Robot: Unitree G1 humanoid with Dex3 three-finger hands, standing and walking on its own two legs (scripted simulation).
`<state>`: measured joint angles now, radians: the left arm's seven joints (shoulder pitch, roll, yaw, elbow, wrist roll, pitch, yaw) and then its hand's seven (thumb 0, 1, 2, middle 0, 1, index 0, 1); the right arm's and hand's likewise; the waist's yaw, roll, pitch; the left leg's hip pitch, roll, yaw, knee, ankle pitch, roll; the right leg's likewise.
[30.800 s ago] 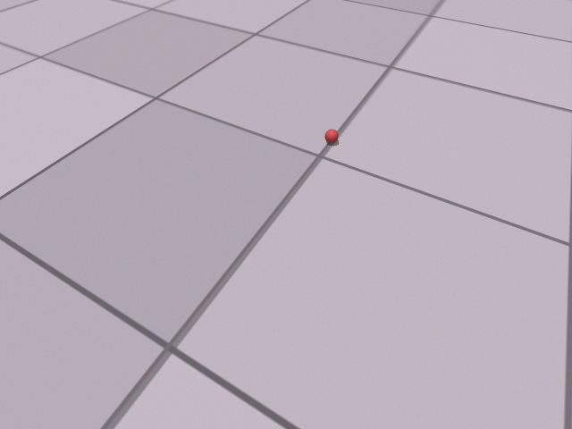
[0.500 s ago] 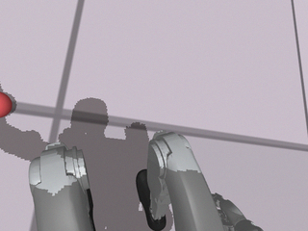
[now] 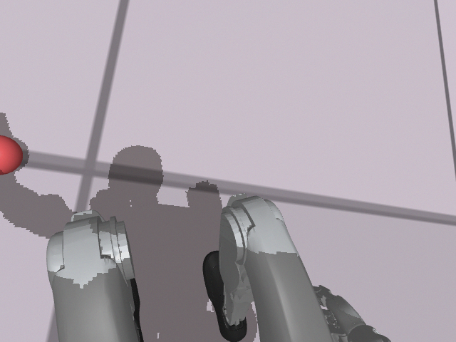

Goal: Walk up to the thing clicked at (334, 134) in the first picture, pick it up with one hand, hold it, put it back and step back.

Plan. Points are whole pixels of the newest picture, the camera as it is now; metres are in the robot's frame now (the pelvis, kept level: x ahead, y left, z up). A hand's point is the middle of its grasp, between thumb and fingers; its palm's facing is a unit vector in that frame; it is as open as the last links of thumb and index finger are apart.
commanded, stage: rise first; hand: left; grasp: from above
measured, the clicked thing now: out of the picture +0.44 +0.38 -0.28
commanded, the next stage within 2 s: none
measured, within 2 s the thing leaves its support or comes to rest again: neither
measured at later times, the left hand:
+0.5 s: hand out of the picture +0.39 +0.41 -0.17, palm faces -0.43 -0.15 -0.89, open 14.1 cm
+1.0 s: hand out of the picture +0.40 +0.41 -0.17, palm faces -0.43 -0.15 -0.89, open 14.1 cm
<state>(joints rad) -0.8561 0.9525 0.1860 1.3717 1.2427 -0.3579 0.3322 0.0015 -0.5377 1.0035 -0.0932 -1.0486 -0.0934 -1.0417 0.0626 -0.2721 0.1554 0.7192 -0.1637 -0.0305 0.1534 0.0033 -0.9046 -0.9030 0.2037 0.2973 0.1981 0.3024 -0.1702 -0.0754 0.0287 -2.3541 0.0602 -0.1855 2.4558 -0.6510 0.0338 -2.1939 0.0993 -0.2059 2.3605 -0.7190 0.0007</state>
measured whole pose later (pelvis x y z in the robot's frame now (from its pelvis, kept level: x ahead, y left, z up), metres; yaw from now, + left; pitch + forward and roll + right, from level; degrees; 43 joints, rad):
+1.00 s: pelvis +0.00 +0.00 +0.00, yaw +0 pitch +30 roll -12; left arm -0.87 0.95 0.17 1.40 1.25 -0.35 0.34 0.00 -0.54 1.01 -0.09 -1.04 -0.09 -1.03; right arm 0.07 -0.27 0.16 0.72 -0.17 -0.04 0.15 0.00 -0.90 -0.90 0.20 0.30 0.20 0.30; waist -0.18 -0.07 0.02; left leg -2.36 0.06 -0.18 2.46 -0.65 0.03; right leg -2.20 0.10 -0.20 2.36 -0.72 0.00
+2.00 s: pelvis +0.00 +0.00 +0.00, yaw +0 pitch +30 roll -12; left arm -0.87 0.95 0.17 1.40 1.25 -0.35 0.35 0.00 -0.54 1.01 -0.08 -1.04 -0.08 -1.04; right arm 0.08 -0.27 0.16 0.72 -0.16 -0.05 0.15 0.00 -0.90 -0.90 0.20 0.30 0.20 0.30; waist -0.18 -0.07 0.02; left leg -2.35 0.05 -0.18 2.45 -0.65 0.03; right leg -2.20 0.10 -0.20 2.36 -0.71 0.00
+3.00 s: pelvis +0.00 +0.00 +0.00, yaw +0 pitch +30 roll -11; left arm -0.97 0.98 0.10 1.50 1.21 -0.31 0.35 0.00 -0.52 0.96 -0.08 -1.06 -0.10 -1.03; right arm 0.12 -0.28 0.21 0.72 -0.18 -0.08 0.13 0.00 -0.90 -0.90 0.20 0.30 0.20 0.30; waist -0.24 -0.10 0.08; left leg -2.36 0.06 -0.19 2.47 -0.65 0.02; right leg -2.21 0.10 -0.21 2.37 -0.71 0.00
